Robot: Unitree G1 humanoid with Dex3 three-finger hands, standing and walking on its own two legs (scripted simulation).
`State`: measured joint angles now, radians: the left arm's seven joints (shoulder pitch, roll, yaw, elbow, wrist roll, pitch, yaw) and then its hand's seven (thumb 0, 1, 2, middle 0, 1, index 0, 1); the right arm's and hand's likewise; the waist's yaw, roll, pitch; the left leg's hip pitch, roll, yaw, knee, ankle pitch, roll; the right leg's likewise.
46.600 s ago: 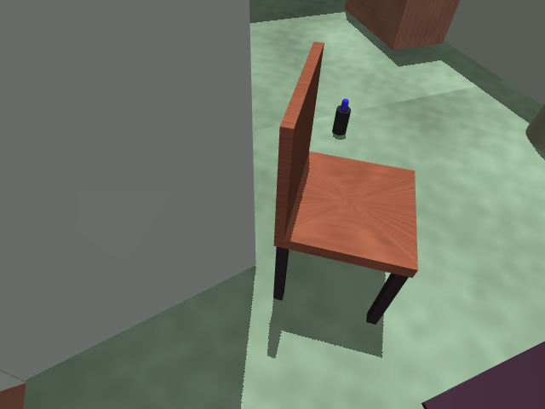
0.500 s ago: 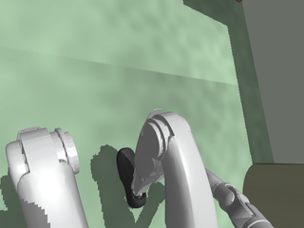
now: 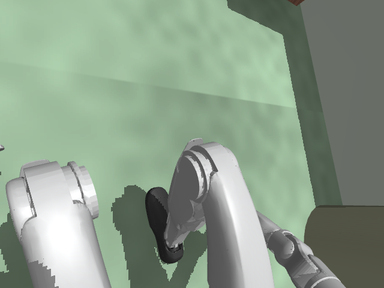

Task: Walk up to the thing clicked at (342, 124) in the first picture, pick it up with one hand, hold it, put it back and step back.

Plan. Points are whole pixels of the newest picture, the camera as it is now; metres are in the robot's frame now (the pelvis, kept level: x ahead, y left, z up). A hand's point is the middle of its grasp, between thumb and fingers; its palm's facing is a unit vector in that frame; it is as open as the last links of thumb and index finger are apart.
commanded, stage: withdraw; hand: left
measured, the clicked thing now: out of the picture +0.42 +0.30 -0.18
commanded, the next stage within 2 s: rise in 0.40 s
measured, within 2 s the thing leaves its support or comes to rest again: neither
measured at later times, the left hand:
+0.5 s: hand out of the picture +0.39 +0.38 -0.06, palm faces +0.45 -0.89 -0.04, open 17.7 cm
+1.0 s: hand out of the picture +0.30 +0.42 +0.06, palm faces +0.40 -0.75 -0.52, open 17.5 cm
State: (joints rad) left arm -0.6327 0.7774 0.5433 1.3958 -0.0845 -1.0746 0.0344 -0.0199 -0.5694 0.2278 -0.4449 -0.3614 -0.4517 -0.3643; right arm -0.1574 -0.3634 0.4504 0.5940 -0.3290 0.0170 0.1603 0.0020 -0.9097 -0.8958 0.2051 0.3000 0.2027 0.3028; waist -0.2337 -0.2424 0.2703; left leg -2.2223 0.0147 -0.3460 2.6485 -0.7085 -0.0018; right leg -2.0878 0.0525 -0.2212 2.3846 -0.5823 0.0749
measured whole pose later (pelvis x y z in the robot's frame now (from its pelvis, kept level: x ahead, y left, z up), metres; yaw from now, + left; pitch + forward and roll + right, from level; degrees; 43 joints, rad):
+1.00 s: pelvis +0.01 -0.01 +0.13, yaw +10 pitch +32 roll -6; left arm -0.35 0.63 0.44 0.72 0.07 -0.17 0.00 -0.02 -0.55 0.04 -0.05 -0.06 -0.06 -0.05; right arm 0.10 -0.28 0.02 0.60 0.02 0.15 0.03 0.01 -0.91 -0.90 0.20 0.30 0.20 0.30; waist -0.03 0.01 -0.12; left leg -2.05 0.04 -0.09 2.14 -0.67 0.01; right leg -2.00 -0.01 -0.04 2.05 -0.62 0.04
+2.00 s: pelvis +0.10 +0.00 +0.43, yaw +15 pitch +8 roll -2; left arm 0.48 0.21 -0.02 0.00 -0.01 0.25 0.15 -0.01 -0.58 0.03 -0.05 -0.05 -0.06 -0.05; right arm 0.26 -0.21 0.03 0.48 0.02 -0.09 -0.18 0.01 -0.90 -0.90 0.20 0.30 0.20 0.30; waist -0.01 0.04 -0.12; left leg -0.64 0.04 -0.03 0.99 -0.49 -0.01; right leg -0.62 -0.02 -0.05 0.93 -0.46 0.02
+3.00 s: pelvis +0.10 +0.00 +0.44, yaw +15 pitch +7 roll -2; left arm 0.46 0.20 -0.01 0.03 -0.01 0.25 0.13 -0.01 -0.57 0.03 -0.05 -0.05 -0.06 -0.05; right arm 0.27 -0.21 0.03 0.52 0.01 -0.14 -0.17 0.02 -0.90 -0.90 0.20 0.30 0.20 0.30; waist -0.01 0.03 -0.09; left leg -0.61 0.04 -0.03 0.95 -0.47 -0.02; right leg -0.58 -0.01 -0.05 0.90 -0.44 0.01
